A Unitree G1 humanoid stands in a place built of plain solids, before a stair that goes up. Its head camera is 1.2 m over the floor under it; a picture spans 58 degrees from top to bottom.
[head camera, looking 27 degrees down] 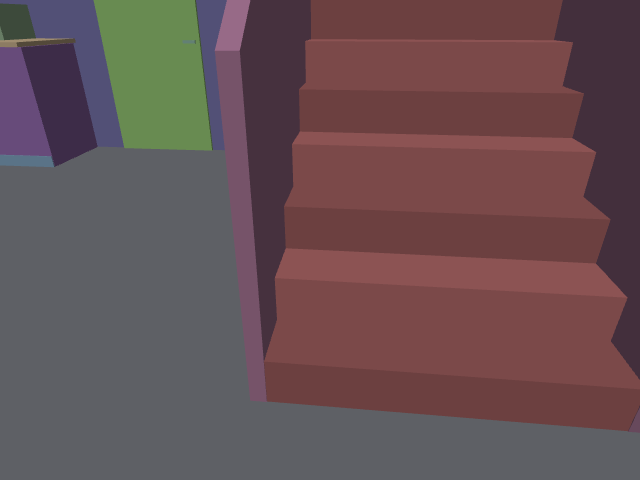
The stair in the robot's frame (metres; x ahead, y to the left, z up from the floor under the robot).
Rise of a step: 0.18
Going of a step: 0.23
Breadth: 1.20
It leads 6 degrees to the right of straight ahead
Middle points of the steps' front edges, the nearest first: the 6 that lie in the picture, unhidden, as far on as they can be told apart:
1.04 -0.41 0.19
1.27 -0.43 0.37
1.49 -0.46 0.56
1.72 -0.48 0.74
1.95 -0.50 0.93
2.17 -0.53 1.11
